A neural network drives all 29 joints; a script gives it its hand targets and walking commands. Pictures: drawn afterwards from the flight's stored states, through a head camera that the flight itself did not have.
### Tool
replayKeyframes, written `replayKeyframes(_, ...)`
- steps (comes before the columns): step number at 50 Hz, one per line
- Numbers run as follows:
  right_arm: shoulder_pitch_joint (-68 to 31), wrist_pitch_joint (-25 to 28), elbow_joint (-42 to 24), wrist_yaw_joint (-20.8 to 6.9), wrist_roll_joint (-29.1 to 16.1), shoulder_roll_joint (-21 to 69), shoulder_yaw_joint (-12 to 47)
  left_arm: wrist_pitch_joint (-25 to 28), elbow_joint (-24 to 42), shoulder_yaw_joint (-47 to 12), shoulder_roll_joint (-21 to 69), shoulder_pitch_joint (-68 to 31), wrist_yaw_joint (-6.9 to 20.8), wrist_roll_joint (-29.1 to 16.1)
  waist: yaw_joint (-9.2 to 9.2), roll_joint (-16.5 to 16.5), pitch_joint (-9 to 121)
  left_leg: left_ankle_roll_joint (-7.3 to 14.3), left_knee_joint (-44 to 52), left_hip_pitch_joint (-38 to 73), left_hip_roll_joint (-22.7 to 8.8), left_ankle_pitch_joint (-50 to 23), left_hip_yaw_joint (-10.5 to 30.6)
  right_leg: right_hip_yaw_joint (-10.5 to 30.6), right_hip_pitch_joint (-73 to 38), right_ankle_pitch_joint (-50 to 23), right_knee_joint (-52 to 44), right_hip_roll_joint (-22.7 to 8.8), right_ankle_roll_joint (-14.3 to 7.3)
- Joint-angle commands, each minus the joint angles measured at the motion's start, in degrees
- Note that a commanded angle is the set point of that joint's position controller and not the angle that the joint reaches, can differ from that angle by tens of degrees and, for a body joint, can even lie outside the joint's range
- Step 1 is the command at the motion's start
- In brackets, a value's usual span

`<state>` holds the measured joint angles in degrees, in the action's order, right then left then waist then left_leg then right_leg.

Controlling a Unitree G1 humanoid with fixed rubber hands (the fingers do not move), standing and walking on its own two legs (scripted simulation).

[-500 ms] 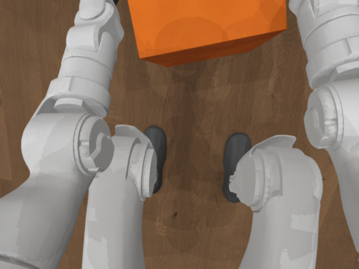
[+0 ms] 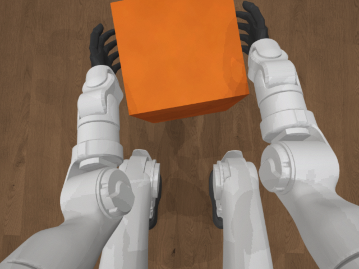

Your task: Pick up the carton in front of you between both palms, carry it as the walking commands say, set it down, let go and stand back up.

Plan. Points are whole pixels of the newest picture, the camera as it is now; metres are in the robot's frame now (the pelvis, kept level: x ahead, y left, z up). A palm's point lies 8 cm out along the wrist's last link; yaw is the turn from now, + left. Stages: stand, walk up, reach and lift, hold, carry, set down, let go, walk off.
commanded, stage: reach and lift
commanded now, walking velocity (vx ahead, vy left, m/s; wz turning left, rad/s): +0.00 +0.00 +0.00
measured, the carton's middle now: (181, 69) +0.51 +0.00 -0.15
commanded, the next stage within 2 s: none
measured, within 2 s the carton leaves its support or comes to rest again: neither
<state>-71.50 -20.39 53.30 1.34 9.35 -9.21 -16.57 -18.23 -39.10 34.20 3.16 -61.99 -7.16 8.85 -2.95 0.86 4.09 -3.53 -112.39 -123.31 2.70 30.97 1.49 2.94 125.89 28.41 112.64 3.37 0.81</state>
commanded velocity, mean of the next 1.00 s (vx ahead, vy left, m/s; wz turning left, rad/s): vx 0.00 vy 0.00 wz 0.00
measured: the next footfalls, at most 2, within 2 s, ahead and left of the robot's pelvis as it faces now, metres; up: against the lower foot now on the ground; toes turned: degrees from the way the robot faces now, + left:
none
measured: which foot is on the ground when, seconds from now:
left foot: down 0.00-1.00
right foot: down 0.00-1.00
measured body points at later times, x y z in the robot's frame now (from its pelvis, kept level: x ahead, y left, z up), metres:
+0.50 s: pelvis +0.02 +0.01 +0.12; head +0.24 -0.02 +0.51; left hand +0.48 +0.16 +0.07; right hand +0.50 -0.15 +0.06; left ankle +0.12 +0.13 -0.40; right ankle +0.12 -0.12 -0.40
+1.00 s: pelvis +0.07 +0.00 +0.26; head +0.18 -0.01 +0.69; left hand +0.44 +0.15 +0.23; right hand +0.44 -0.15 +0.22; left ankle +0.12 +0.13 -0.40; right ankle +0.12 -0.12 -0.40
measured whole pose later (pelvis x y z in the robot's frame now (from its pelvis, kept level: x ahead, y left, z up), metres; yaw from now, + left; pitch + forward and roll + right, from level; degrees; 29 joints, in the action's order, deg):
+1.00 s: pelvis +0.07 +0.00 +0.26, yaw -2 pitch +24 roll +0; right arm -29.7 -22.0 32.1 0.7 14.0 6.4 -20.0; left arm -20.4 -29.9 24.5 9.6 -29.0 -2.4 13.5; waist -1.5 0.7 11.5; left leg -1.2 -61.3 -60.9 2.0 24.0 3.4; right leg 2.8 61.9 22.6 61.0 1.9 0.4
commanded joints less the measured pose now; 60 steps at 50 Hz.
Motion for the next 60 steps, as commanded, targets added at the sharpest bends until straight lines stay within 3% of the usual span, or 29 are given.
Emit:
replayKeyframes(1, -29.0, 1.2, -0.6, -13.3, -3.1, 61.2, 13.9, -1.6, -2.4, -26.8, 52.1, -41.2, 16.0, -3.1, -1.72, -6.5, 51.6, 1.8, 14.3, 23.0, 7.0, -3.7, -7.6, -5.3, -34.0, -1.0, -15.8, 5.5, -1.3)
replayKeyframes(4, -27.9, 1.1, 0.1, -13.7, -0.8, 60.7, 11.1, -2.2, -2.7, -26.9, 54.3, -41.0, 16.7, -2.7, 0.46, -4.4, 53.8, 1.5, 17.2, 25.8, 7.3, -3.8, -6.9, -5.7, -35.9, -1.7, -18.2, 5.5, -1.9)
replayKeyframes(8, -26.8, 0.9, -2.2, -14.5, -0.4, 62.0, 11.5, -3.0, -1.9, -29.4, 57.5, -39.3, 17.3, -3.4, 1.74, -1.9, 58.6, 1.0, 20.5, 31.7, 7.5, -6.1, -6.4, -6.3, -39.2, -4.2, -20.7, 5.5, -2.2)
replayKeyframes(12, -25.5, 0.4, -7.1, -15.3, -2.7, 65.4, 16.0, -3.5, 0.7, -34.0, 60.6, -36.6, 17.6, -5.1, 1.56, -1.4, 64.7, 0.7, 22.9, 37.7, 7.6, -10.3, -6.2, -6.5, -44.5, -8.5, -22.7, 5.7, -1.7)
replayKeyframes(18, -21.7, -0.9, -13.8, -15.4, -6.6, 69.8, 23.7, -4.3, 3.9, -39.9, 62.6, -30.7, 17.9, -7.6, 0.82, -3.4, 67.8, 0.8, 26.8, 44.2, 7.6, -13.7, -5.7, -5.9, -53.2, -12.1, -26.7, 6.0, -0.6)
replayKeyframes(25, -14.6, -1.4, -15.5, -14.5, -6.9, 72.4, 26.3, -4.5, 3.1, -41.7, 63.3, -22.5, 18.4, -7.9, 0.85, -4.7, 60.8, 1.3, 32.8, 48.6, 7.6, -13.0, -4.4, -4.3, -60.3, -11.8, -33.3, 6.1, -0.1)
replayKeyframes(37, -1.3, 0.1, -15.4, -13.5, -4.3, 74.1, 25.1, -3.3, 0.8, -40.8, 63.8, -9.1, 19.1, -4.9, 1.23, -2.8, 48.6, 2.2, 46.0, 60.6, 7.0, -14.5, -2.0, -1.5, -73.3, -14.1, -46.5, 5.5, -0.4)
replayKeyframes(60, 21.0, -2.7, -25.2, -14.1, -4.9, 74.2, 32.2, -6.0, 6.8, -48.1, 64.5, 15.3, 19.9, -3.4, 2.51, -0.7, 28.2, 3.3, 74.8, 98.1, 3.9, -28.7, 3.3, 1.7, -105.5, -27.1, -74.4, 2.9, -1.4)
